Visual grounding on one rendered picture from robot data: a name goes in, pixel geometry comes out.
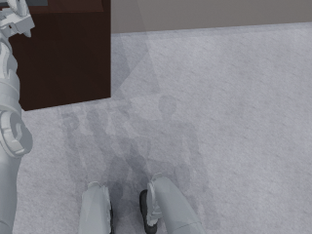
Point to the robot left upper arm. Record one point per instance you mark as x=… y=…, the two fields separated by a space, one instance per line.
x=15 y=141

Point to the left robot thigh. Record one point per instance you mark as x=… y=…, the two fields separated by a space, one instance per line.
x=94 y=209

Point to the right robot foot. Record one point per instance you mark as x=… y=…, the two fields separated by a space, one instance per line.
x=149 y=229

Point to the left robot hand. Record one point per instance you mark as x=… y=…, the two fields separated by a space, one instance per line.
x=17 y=17

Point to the cabinet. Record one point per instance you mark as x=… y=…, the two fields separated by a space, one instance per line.
x=67 y=58

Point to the left robot forearm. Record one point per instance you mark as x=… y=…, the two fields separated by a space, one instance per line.
x=9 y=80

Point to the drawer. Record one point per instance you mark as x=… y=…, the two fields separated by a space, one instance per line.
x=65 y=5

